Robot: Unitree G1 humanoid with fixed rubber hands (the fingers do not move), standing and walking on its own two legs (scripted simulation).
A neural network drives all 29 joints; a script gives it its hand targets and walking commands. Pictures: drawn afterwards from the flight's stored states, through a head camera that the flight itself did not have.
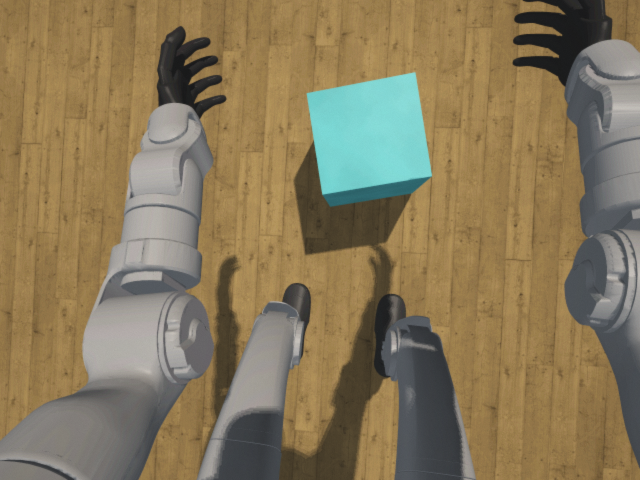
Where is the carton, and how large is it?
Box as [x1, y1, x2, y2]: [307, 72, 431, 206]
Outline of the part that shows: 414,72 307,93 322,194 330,206 410,193 431,176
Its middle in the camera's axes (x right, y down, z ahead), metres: +0.11 -0.20 +0.86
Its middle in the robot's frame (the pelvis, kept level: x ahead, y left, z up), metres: +0.56 +0.00 -0.54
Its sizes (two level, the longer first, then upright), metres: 0.210 0.200 0.250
